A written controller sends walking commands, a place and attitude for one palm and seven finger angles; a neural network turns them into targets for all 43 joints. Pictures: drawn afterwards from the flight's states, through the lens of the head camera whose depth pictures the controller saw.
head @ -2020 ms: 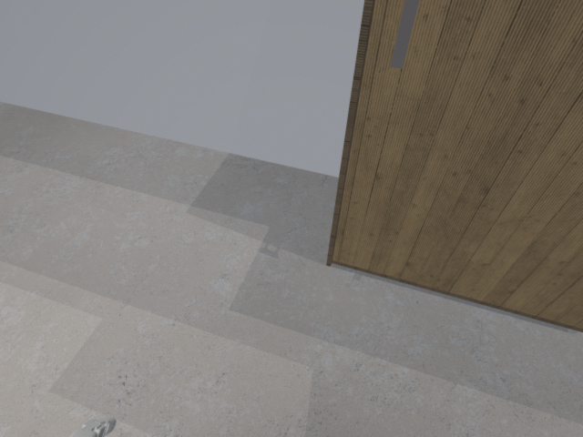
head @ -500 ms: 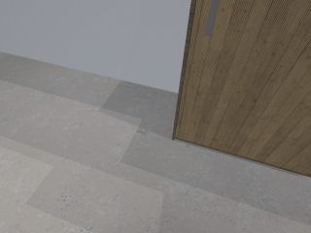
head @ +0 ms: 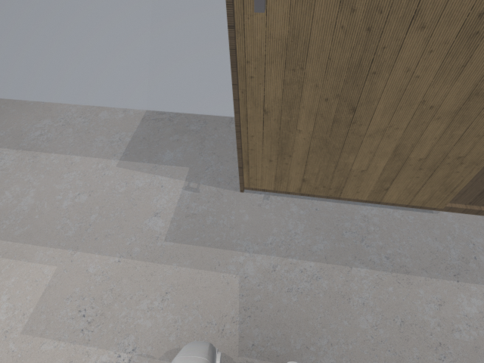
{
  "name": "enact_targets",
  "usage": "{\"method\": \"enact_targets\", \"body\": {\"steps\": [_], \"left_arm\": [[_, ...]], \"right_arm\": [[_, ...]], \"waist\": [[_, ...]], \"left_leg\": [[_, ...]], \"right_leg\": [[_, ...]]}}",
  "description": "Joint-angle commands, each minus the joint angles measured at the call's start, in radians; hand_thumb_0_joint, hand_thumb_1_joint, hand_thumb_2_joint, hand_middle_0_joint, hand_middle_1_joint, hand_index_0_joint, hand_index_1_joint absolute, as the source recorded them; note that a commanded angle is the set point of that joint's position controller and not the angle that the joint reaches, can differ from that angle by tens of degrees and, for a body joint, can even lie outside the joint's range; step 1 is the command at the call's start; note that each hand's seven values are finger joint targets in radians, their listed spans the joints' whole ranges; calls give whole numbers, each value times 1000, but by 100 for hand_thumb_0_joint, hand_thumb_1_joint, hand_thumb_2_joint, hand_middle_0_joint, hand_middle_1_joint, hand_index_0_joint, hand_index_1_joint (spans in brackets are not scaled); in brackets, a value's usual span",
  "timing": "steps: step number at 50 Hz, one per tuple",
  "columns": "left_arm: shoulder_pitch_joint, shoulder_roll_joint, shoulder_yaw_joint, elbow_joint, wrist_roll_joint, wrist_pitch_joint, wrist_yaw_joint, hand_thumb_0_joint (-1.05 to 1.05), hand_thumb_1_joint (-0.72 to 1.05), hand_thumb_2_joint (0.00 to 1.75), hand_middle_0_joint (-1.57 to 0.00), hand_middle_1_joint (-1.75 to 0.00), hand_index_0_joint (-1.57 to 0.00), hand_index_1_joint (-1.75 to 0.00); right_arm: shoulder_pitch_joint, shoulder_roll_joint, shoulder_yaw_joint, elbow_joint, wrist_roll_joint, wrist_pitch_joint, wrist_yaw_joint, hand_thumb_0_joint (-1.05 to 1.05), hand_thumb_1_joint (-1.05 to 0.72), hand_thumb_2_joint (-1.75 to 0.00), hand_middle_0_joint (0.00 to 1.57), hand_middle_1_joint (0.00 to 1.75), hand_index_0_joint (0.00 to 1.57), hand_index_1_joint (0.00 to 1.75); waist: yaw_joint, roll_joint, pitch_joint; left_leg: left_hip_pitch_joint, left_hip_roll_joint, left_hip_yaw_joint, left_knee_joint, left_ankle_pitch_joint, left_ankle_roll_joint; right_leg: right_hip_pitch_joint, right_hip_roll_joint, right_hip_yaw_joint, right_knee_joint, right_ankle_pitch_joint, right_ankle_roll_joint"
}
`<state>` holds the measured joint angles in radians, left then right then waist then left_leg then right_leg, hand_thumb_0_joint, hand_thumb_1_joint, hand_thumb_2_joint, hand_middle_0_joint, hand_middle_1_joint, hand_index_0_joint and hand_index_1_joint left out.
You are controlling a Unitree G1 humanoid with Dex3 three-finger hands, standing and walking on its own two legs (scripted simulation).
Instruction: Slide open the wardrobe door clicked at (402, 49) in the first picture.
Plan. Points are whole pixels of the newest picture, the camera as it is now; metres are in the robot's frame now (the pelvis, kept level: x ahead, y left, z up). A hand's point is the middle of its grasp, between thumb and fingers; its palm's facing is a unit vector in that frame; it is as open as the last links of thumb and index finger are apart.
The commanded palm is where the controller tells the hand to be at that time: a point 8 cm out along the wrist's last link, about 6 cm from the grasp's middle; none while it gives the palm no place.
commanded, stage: walk to a spot facing it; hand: left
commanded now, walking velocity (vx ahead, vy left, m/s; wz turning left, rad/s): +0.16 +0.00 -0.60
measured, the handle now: out of the picture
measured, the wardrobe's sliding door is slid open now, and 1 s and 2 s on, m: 0.00 0.00 0.00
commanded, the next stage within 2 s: turn to face it in 0.60 s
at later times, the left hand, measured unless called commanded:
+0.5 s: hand (127, 345) +0.16 +0.25 -0.16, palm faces -0.22 -0.95 -0.21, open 7.4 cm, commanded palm none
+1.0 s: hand (211, 285) +0.28 +0.10 -0.16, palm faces -0.45 -0.88 -0.16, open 7.4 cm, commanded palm none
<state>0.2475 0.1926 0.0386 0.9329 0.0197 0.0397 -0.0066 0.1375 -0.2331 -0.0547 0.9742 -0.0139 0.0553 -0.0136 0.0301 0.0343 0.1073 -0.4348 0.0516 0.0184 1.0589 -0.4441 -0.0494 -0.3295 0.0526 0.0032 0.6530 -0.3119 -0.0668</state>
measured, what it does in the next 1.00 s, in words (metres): steps on the spot, turning right: left foot, then right foot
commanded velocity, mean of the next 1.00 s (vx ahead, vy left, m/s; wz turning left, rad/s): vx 0.03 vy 0.00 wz -0.21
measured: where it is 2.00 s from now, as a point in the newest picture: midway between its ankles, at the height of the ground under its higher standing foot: outside the picture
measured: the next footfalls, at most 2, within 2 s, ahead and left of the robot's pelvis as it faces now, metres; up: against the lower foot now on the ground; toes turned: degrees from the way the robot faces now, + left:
left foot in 0.34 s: +0.06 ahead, +0.15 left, +0.00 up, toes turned -10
right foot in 0.74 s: +0.08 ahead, -0.13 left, +0.00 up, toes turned -33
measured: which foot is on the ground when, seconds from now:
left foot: up 0.00-0.32, down 0.34-0.74, up 0.76-1.00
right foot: down 0.00-0.34, up 0.36-0.72, down 0.74-1.00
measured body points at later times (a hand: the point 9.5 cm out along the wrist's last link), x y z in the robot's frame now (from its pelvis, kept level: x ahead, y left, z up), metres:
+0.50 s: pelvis +0.04 +0.05 +0.02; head +0.07 +0.07 +0.47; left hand +0.17 +0.30 -0.14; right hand +0.04 -0.21 -0.10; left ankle +0.02 +0.16 -0.72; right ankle +0.00 -0.08 -0.65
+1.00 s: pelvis +0.09 +0.01 +0.00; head +0.12 +0.02 +0.45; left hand +0.30 +0.15 -0.14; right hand -0.03 -0.20 -0.15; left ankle +0.13 +0.11 -0.70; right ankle +0.04 -0.10 -0.72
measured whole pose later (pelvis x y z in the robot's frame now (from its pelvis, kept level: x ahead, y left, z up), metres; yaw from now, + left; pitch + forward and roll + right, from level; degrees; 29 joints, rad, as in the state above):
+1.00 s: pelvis +0.09 +0.01 +0.00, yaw -23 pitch -1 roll -2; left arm 0.09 0.17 0.02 0.94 0.02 0.02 0.01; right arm 0.31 -0.18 -0.04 1.02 -0.02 0.04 -0.01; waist -0.07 0.00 0.06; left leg -0.38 0.09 0.08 0.85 -0.42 -0.05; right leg -0.26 -0.05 -0.16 0.59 -0.31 0.00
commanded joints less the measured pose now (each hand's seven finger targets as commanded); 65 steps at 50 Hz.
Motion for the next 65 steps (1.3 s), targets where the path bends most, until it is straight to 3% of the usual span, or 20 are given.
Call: {"method": "enact_targets", "body": {"steps": [1,10,14,15,17,20,23,31,35,36,37,38,43,50,51,53,54,56,59,65], "left_arm": [[2,214,63,-87,0,-31,23,0,90,90,-20,-30,-20,-30],[85,216,82,-51,7,-33,9,0,90,90,-20,-30,-20,-30],[-4,222,85,-73,3,-20,9,0,90,90,-20,-30,-20,-30],[-28,197,78,-87,-2,-17,7,0,90,90,-20,-30,-20,-30],[-33,123,65,-130,-3,-19,-10,0,90,90,-20,-30,-20,-30],[-32,155,81,-86,12,-7,-28,0,90,90,-20,-30,-20,-30],[-38,113,63,-83,6,2,-36,0,90,90,-20,-30,-20,-30],[-191,90,48,-131,5,4,-39,0,90,90,-20,-30,-20,-30],[-74,134,56,-107,9,-24,-28,0,90,90,-20,-30,-20,-30],[31,201,67,-73,17,-44,-14,0,90,90,-20,-30,-20,-30],[142,305,86,-37,10,-55,8,0,90,90,-20,-30,-20,-30],[166,288,72,-21,-11,-49,20,0,90,90,-20,-30,-20,-30],[-132,164,22,-69,8,-47,36,0,90,90,-20,-30,-20,-30],[-97,167,42,-37,-1,-25,42,0,90,90,-20,-30,-20,-30],[-94,146,40,-42,-7,-18,39,0,90,90,-20,-30,-20,-30],[-104,57,29,-90,-14,-6,35,0,90,90,-20,-30,-20,-30],[-133,69,30,-93,-2,-5,40,0,90,90,-20,-30,-20,-30],[-143,64,43,-73,0,-20,30,0,90,90,-20,-30,-20,-30],[-106,52,43,-40,-5,-21,25,0,90,90,-20,-30,-20,-30],[-109,49,42,-38,-7,-9,27,0,90,90,-20,-30,-20,-30]], "right_arm": [[3,-102,-27,-90,-6,-34,-6,0,-90,-90,20,30,20,30],[-32,-78,-19,-129,-1,-62,-7,0,-90,-90,20,30,20,30],[95,-73,-15,-107,11,-77,-20,0,-90,-90,20,30,20,30],[164,-97,-16,-88,11,-85,-29,0,-90,-90,20,30,20,30],[180,-252,-42,-109,-4,-78,-32,0,-90,-90,20,30,20,30],[61,-148,-11,-126,-11,-82,-32,0,-90,-90,20,30,20,30],[104,-127,-8,-109,-11,-90,-35,0,-90,-90,20,30,20,30],[189,-163,-37,-59,-13,-80,-24,0,-90,-90,20,30,20,30],[179,-180,-47,-60,-4,-75,-14,0,-90,-90,20,30,20,30],[210,-145,-35,-61,7,-73,-6,0,-90,-90,20,30,20,30],[201,-56,-12,-92,16,-71,-6,0,-90,-90,20,30,20,30],[140,-64,-7,-100,14,-65,-23,0,-90,-90,20,30,20,30],[239,-26,4,14,-1,-24,-12,0,-90,-90,20,30,20,30],[260,2,5,13,-4,-36,7,0,-90,-90,20,30,20,30],[287,-19,-1,15,-5,-41,11,0,-90,-90,20,30,20,30],[310,-149,-29,-9,-20,-55,0,0,-90,-90,20,30,20,30],[321,-157,-31,5,-20,-62,-14,0,-90,-90,20,30,20,30],[265,-105,-22,-7,-16,-70,-21,0,-90,-90,20,30,20,30],[222,-82,-20,-16,-9,-77,-26,0,-90,-90,20,30,20,30],[208,-111,-40,-14,-12,-59,-20,0,-90,-90,20,30,20,30]], "waist": [[-17,-131,-149],[33,-189,-151],[-36,-177,-159],[-68,-114,-178],[-74,254,-105],[-13,103,-13],[-22,129,-50],[-76,161,-52],[-4,98,-146],[37,-45,-243],[65,-301,-347],[75,-167,-335],[-69,-162,-132],[-57,-124,-95],[-68,-41,-96],[-84,309,-65],[-93,298,-82],[-70,131,-108],[-57,82,-163],[-77,94,-172]], "left_leg": [[-90,20,-42,57,85,-16],[-35,-25,-12,-286,14,-8],[240,-52,-1,-592,119,14],[405,-8,-28,-706,158,29],[447,417,-446,-883,26,176],[262,313,-209,-825,300,180],[357,231,-19,-739,649,162],[400,273,111,-645,839,159],[353,263,168,-389,948,93],[150,217,191,-165,746,42],[-121,38,178,116,-132,-14],[-106,47,14,164,-208,11],[61,60,-1,-1,-21,8],[166,22,100,-419,162,5],[224,47,54,-527,279,22],[193,367,-434,-788,563,221],[188,370,-465,-791,588,253],[248,286,-343,-737,633,233],[333,213,-200,-703,776,210],[362,208,-234,-719,652,231]], "right_leg": [[120,-253,391,-358,152,-105],[192,-210,477,-381,11,-129],[26,-158,463,-295,86,-69],[-83,-99,405,-214,38,-23],[-374,44,81,200,-267,84],[-315,-54,55,469,-113,114],[-312,-67,-1,479,-62,131],[-173,-82,-105,156,-39,106],[101,-45,-129,-106,82,63],[394,-162,-6,-186,372,18],[575,-474,359,-180,894,-114],[487,-484,278,-160,1043,-182],[33,-330,29,-299,389,-95],[38,-341,-71,-174,259,-23],[-19,-304,-108,-88,161,23],[-184,-109,-139,285,-313,129],[-201,-124,-48,421,-317,114],[-247,-141,-7,511,-185,118],[-220,-144,-20,444,-112,137],[-165,-120,-33,275,-140,147]]}}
